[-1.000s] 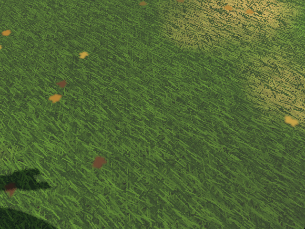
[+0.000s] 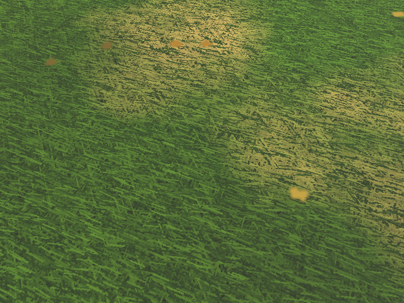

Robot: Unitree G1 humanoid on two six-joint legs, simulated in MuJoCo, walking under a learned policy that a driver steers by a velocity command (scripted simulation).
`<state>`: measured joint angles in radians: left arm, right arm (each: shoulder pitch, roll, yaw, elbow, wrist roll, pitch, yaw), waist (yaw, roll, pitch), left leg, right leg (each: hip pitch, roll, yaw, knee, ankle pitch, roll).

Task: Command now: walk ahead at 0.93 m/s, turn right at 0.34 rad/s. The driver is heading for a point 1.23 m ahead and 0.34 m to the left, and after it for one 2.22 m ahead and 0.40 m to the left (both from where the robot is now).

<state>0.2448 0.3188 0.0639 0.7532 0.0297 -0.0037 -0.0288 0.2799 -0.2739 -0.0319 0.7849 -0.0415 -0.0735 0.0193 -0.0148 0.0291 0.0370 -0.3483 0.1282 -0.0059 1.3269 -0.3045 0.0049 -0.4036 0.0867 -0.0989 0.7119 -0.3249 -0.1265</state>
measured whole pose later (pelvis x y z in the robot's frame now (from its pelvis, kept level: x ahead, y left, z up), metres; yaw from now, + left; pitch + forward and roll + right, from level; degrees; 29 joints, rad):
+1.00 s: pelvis +0.92 +0.03 +0.02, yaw +42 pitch +2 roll -2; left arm 0.50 0.34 0.06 0.88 0.03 -0.10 0.00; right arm 0.04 -0.37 -0.06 0.65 -0.04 0.00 0.08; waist 0.06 0.06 0.00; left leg -0.78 0.04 0.04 1.19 -0.14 0.11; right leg 0.00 -0.03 -0.20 0.33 -0.32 0.03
